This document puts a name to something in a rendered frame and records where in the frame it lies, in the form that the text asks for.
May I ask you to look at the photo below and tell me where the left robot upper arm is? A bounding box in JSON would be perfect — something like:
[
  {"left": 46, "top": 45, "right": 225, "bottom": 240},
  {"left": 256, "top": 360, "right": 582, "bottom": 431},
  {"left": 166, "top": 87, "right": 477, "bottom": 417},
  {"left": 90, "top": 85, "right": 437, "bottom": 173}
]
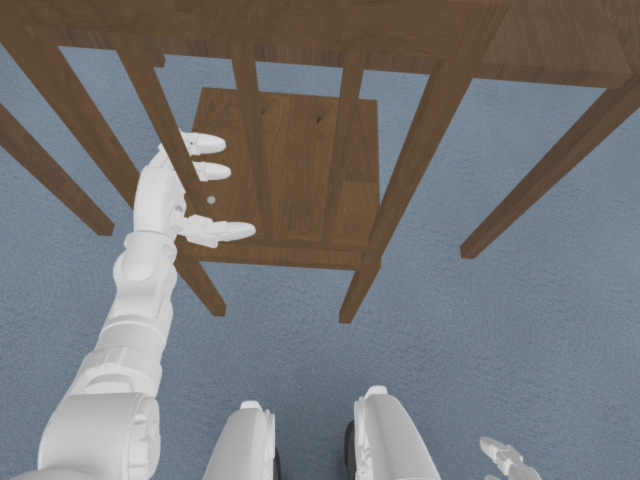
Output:
[{"left": 10, "top": 392, "right": 161, "bottom": 480}]

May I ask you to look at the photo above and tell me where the left robot forearm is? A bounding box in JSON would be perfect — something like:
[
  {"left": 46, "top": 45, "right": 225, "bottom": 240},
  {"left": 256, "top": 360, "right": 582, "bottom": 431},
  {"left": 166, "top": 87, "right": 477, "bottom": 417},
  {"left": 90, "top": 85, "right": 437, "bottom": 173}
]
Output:
[{"left": 38, "top": 230, "right": 177, "bottom": 470}]

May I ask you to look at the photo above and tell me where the right robot thigh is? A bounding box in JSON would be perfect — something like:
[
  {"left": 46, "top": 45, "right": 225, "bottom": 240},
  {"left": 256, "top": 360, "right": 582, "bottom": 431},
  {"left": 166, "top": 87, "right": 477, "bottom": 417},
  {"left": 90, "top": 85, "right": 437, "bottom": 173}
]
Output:
[{"left": 354, "top": 394, "right": 441, "bottom": 480}]

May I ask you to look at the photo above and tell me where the left robot hand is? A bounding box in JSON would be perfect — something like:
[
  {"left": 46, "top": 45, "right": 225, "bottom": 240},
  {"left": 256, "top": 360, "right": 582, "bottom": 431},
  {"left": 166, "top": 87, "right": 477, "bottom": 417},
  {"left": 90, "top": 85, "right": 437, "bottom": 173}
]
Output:
[{"left": 134, "top": 128, "right": 256, "bottom": 248}]

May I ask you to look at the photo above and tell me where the right robot hand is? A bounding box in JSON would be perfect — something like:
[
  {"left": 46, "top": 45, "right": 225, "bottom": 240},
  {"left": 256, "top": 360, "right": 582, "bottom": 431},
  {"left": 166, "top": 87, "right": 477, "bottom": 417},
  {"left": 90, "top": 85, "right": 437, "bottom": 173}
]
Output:
[{"left": 480, "top": 437, "right": 542, "bottom": 480}]

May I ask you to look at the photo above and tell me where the robot right shin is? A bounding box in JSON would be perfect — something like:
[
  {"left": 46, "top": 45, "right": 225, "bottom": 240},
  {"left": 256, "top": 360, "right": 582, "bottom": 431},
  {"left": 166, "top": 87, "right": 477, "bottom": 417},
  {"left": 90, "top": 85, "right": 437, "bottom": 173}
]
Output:
[{"left": 355, "top": 385, "right": 401, "bottom": 480}]

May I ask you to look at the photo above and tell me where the table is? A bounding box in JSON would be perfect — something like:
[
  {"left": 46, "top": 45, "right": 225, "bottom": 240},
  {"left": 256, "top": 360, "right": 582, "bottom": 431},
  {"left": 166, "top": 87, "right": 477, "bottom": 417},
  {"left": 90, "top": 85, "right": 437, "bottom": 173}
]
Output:
[{"left": 0, "top": 0, "right": 640, "bottom": 259}]

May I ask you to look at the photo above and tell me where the chair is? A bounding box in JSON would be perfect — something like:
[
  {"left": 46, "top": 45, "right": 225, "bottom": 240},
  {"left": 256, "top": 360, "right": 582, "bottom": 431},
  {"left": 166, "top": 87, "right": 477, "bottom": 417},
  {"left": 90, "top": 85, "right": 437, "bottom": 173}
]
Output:
[{"left": 0, "top": 0, "right": 510, "bottom": 324}]

